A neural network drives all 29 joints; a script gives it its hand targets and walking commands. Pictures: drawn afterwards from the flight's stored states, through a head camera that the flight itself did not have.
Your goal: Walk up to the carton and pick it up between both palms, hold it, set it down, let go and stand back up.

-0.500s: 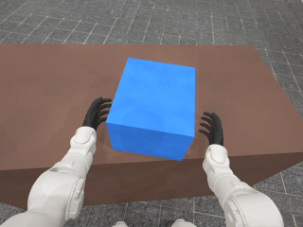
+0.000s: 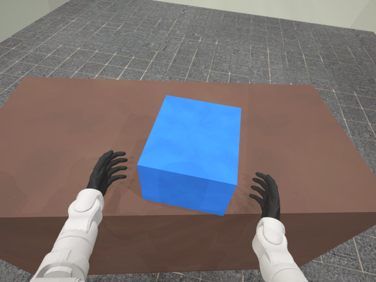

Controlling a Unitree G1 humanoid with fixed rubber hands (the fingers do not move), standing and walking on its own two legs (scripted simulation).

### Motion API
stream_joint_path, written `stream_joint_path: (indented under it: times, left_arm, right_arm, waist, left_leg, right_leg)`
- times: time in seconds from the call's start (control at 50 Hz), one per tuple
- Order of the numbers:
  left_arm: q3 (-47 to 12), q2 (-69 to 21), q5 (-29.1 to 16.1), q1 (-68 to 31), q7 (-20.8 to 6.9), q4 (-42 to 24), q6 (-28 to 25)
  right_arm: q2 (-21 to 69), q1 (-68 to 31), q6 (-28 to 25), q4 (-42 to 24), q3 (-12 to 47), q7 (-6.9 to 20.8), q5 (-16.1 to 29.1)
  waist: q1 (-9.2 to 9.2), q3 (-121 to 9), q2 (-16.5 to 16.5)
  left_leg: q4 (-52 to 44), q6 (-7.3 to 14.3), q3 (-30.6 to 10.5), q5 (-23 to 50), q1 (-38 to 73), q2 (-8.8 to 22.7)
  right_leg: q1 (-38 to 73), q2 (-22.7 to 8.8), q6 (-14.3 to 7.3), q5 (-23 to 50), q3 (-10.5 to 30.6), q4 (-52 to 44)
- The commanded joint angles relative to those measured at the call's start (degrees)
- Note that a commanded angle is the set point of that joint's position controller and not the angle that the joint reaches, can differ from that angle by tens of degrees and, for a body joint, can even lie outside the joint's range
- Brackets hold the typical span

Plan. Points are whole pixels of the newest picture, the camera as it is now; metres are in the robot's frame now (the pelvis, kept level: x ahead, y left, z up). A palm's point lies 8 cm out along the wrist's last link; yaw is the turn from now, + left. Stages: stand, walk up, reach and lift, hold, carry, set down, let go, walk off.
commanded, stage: set down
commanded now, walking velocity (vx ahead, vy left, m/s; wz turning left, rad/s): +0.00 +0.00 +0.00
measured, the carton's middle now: (193, 152) +0.44 -0.02 -0.02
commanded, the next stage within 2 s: none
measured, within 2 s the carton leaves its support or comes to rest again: neither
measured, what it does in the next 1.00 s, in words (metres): stands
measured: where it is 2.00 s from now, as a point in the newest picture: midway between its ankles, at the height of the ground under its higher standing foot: outside the picture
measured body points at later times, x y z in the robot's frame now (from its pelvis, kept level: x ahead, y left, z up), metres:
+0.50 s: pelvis +0.02 -0.01 +0.01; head +0.01 +0.02 +0.46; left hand +0.27 +0.22 +0.01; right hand +0.22 -0.19 +0.00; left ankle +0.02 +0.09 -0.73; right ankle +0.04 -0.15 -0.73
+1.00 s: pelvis +0.03 -0.01 +0.01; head +0.03 +0.01 +0.46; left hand +0.22 +0.23 +0.00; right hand +0.19 -0.19 +0.00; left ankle +0.02 +0.09 -0.73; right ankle +0.04 -0.15 -0.73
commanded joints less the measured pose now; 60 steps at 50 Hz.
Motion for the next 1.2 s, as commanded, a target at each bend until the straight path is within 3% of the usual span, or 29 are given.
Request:
stream_joint_path:
  times: [0.0,0.06,0.08,0.12,0.16,0.2,0.26,0.3,0.34,0.4,0.42,0.44,0.46,0.5,0.54,0.56,0.68,0.7,0.8,0.82,0.84,0.86,0.92,0.96,1.06,1.1,1.12,1.14,1.18]
  left_arm:
    - [1.48,11.80,0.19,-8.70,-1.15,-12.44,-0.35]
    - [3.03,13.68,0.54,-3.12,-1.30,-17.87,-0.44]
    - [0.06,12.35,-0.68,-4.95,-1.69,-18.54,-0.69]
    - [2.78,11.55,-0.04,5.16,-2.07,-21.66,0.14]
    - [1.92,14.69,-1.08,1.87,-2.12,-25.42,1.42]
    - [1.31,14.15,-1.91,2.23,-2.28,-23.14,2.10]
    - [1.01,14.96,-2.33,10.61,-2.58,-33.21,1.95]
    - [1.43,15.85,-2.00,17.15,-3.22,-33.84,2.53]
    - [1.37,14.60,-3.32,12.19,-2.91,-34.20,3.38]
    - [1.19,15.69,-3.33,16.85,-3.30,-35.24,3.99]
    - [1.68,15.71,-3.38,19.04,-3.02,-39.66,3.96]
    - [1.49,16.19,-4.07,14.95,-2.98,-36.48,3.89]
    - [0.87,15.23,-3.72,21.79,-2.71,-41.28,3.50]
    - [1.37,14.47,-3.06,28.63,-3.61,-37.83,4.01]
    - [1.08,15.35,-3.27,26.04,-3.16,-41.75,4.46]
    - [1.44,15.31,-3.32,30.74,-3.62,-40.87,4.89]
    - [2.57,17.93,-3.77,33.59,-3.40,-49.14,3.23]
    - [1.21,17.15,-3.51,32.06,-3.47,-47.45,2.67]
    - [1.33,16.00,-2.93,34.35,-2.86,-46.01,2.23]
    - [1.13,17.17,-2.55,31.78,-2.08,-46.46,2.75]
    - [0.10,15.07,-2.75,31.98,-2.48,-43.05,2.08]
    - [0.60,17.48,-4.86,32.63,-3.05,-46.66,0.67]
    - [1.71,17.13,-2.85,33.79,-2.06,-45.46,2.45]
    - [2.41,17.31,-3.04,33.84,-2.03,-45.48,2.97]
    - [0.12,13.63,-1.89,35.92,-1.33,-43.26,4.08]
    - [1.21,13.60,-0.72,36.71,-1.29,-43.86,4.75]
    - [-0.05,12.68,0.41,36.19,-0.61,-44.38,5.17]
    - [1.00,14.72,-1.24,35.21,-1.26,-47.31,3.50]
    - [-0.57,11.28,-0.36,37.54,-1.36,-38.64,6.44]
  right_arm:
    - [-0.23,-3.51,-1.77,-18.31,1.33,-1.04,-2.74]
    - [-0.17,2.03,-1.84,-20.94,0.89,-1.06,-3.11]
    - [-1.46,0.51,-1.46,-19.88,-0.78,-0.80,-3.95]
    - [0.83,11.22,-1.71,-23.82,4.02,-0.59,-2.18]
    - [-0.12,6.74,-0.75,-30.65,1.38,-1.32,-3.45]
    - [0.66,5.82,-0.01,-29.76,0.96,-1.34,-3.99]
    - [1.00,15.80,1.32,-37.99,2.67,-0.83,-3.47]
    - [1.69,23.10,1.69,-38.21,3.46,-1.03,-3.49]
    - [0.16,17.35,3.23,-40.40,2.36,-0.56,-4.35]
    - [1.90,22.83,5.33,-42.80,3.22,-0.68,-4.31]
    - [0.84,24.24,5.10,-45.71,2.07,-0.37,-4.53]
    - [1.64,20.96,5.58,-45.15,3.66,-0.22,-3.74]
    - [0.92,27.99,6.17,-47.37,4.07,0.20,-2.53]
    - [1.50,33.70,7.40,-48.12,4.75,0.33,-2.44]
    - [0.57,30.73,7.48,-48.64,1.91,0.69,-2.46]
    - [0.76,35.51,7.25,-48.99,2.02,0.83,-3.64]
    - [2.64,38.04,6.66,-55.72,3.09,1.86,-3.30]
    - [2.57,37.20,7.15,-54.24,3.25,2.05,-4.24]
    - [1.44,37.97,6.93,-51.74,1.92,3.37,-4.39]
    - [0.27,34.89,7.77,-49.82,0.63,3.51,-4.84]
    - [0.88,34.87,7.19,-49.51,1.16,3.90,-5.70]
    - [1.77,35.56,6.55,-55.20,1.63,3.17,-5.44]
    - [0.83,35.32,7.31,-49.91,-0.23,3.88,-4.23]
    - [0.86,35.35,7.97,-50.70,1.26,4.22,-4.45]
    - [-1.29,36.69,8.29,-44.42,-2.54,5.38,-5.67]
    - [-3.39,35.77,7.87,-44.68,-2.15,5.95,-5.30]
    - [-3.36,34.85,8.22,-43.73,-2.71,6.57,-5.28]
    - [-1.62,36.10,7.88,-48.63,-1.94,5.80,-4.77]
    - [-3.04,37.73,9.00,-38.96,-2.31,6.66,-6.36]
  waist:
    - [2.65,-10.01,3.59]
    - [3.34,-10.35,4.15]
    - [0.32,-8.38,3.68]
    - [4.07,-8.29,2.72]
    - [2.87,-10.86,2.47]
    - [2.56,-5.28,2.67]
    - [4.20,-6.58,1.20]
    - [3.71,-3.05,3.09]
    - [2.84,-4.07,2.03]
    - [3.44,-0.26,2.11]
    - [4.16,-2.90,2.68]
    - [4.17,-1.74,3.20]
    - [5.32,-2.86,3.54]
    - [4.95,0.98,1.83]
    - [4.74,2.46,5.02]
    - [4.20,1.67,3.21]
    - [5.88,2.22,4.78]
    - [5.00,5.36,4.82]
    - [4.91,4.19,5.63]
    - [4.67,3.13,8.70]
    - [4.83,4.52,6.82]
    - [4.63,3.45,3.77]
    - [5.33,1.64,8.12]
    - [6.42,2.34,6.68]
    - [3.88,4.26,7.31]
    - [5.55,2.55,10.00]
    - [4.67,3.36,11.13]
    - [4.59,1.67,7.72]
    - [3.80,4.70,7.71]
  left_leg:
    - [-9.75,-3.67,0.45,10.12,4.95,-0.34]
    - [-10.33,-4.30,0.66,13.74,8.13,-0.29]
    - [-10.48,-4.40,0.77,12.04,7.31,-0.51]
    - [-11.10,-3.58,1.36,14.75,10.25,-0.68]
    - [-10.75,-3.56,1.70,15.01,8.86,-0.49]
    - [-11.23,-3.90,1.41,11.74,5.58,0.17]
    - [-12.54,-3.24,1.27,14.80,9.65,0.07]
    - [-12.50,-3.65,1.57,16.23,10.99,-0.24]
    - [-12.66,-3.45,0.60,13.80,9.18,1.05]
    - [-14.49,-1.99,0.98,9.20,8.05,0.05]
    - [-14.05,-3.13,1.38,12.68,8.20,0.69]
    - [-13.63,-2.53,1.12,9.55,7.70,0.46]
    - [-14.02,-2.64,0.97,12.30,8.33,1.24]
    - [-14.27,-2.95,0.47,13.10,11.31,0.81]
    - [-14.83,-3.25,0.17,12.81,8.97,1.70]
    - [-14.62,-3.68,0.52,14.75,11.37,1.08]
    - [-14.34,-3.38,1.03,15.23,10.57,0.82]
    - [-15.51,-2.62,0.52,9.15,7.46,1.43]
    - [-16.65,-2.04,0.46,7.74,3.70,3.07]
    - [-17.64,-1.49,0.44,2.78,-0.14,3.87]
    - [-17.85,-1.21,0.89,-0.02,-1.35,3.80]
    - [-17.67,-0.41,0.51,1.13,-2.27,3.71]
    - [-16.70,-2.18,1.42,7.98,2.03,2.50]
    - [-16.04,-2.21,2.37,9.26,4.21,1.71]
    - [-17.52,-3.26,0.29,10.77,4.54,3.06]
    - [-17.16,-3.86,0.39,14.50,5.07,2.98]
    - [-18.13,-3.88,0.14,12.31,3.60,3.63]
    - [-17.26,-3.20,1.30,13.19,3.69,2.67]
    - [-16.24,-4.44,0.59,16.40,8.44,2.30]
  right_leg:
    - [10.99,2.19,-2.93,3.65,1.38,-6.45]
    - [11.52,2.27,-3.02,5.16,1.71,-6.96]
    - [10.56,2.59,-3.54,4.15,1.07,-7.27]
    - [13.60,1.67,-3.32,5.71,2.06,-7.90]
    - [14.80,2.12,-3.03,6.68,2.19,-7.54]
    - [12.86,2.34,-3.55,3.29,1.98,-7.63]
    - [14.97,1.80,-3.22,5.14,2.19,-8.51]
    - [13.95,1.58,-3.83,6.54,2.30,-9.41]
    - [12.72,1.89,-3.89,3.93,1.84,-8.71]
    - [13.99,0.67,-4.14,0.58,3.51,-10.51]
    - [14.90,1.59,-3.96,3.53,2.41,-8.85]
    - [11.66,0.42,-3.85,0.65,2.97,-9.52]
    - [14.42,0.98,-4.42,1.93,2.81,-8.95]
    - [14.74,1.12,-4.48,2.87,3.13,-10.35]
    - [13.46,1.10,-5.40,2.50,2.97,-9.73]
    - [14.56,0.85,-5.05,4.25,3.76,-10.87]
    - [13.18,0.47,-5.30,2.86,4.52,-10.58]
    - [13.13,0.68,-5.44,-0.50,4.60,-10.69]
    - [17.02,1.52,-5.05,1.23,4.19,-8.20]
    - [19.92,2.08,-4.73,0.00,4.07,-7.03]
    - [18.83,1.79,-4.70,-2.08,4.18,-7.01]
    - [20.72,1.25,-4.15,-0.45,4.37,-6.74]
    - [19.07,1.37,-4.74,2.54,4.94,-7.28]
    - [15.70,0.86,-4.77,0.75,5.08,-9.00]
    - [18.09,2.32,-5.01,2.63,3.38,-8.08]
    - [18.69,2.89,-5.08,4.38,3.64,-7.54]
    - [19.76,3.77,-5.05,3.22,2.92,-7.11]
    - [20.17,2.71,-4.46,5.22,3.71,-7.75]
    - [15.15,2.35,-5.73,3.36,3.80,-9.78]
